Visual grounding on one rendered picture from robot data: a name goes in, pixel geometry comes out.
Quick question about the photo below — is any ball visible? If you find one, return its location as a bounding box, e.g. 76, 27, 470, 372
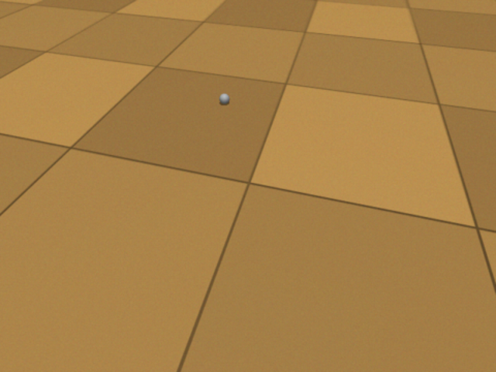
219, 94, 229, 104

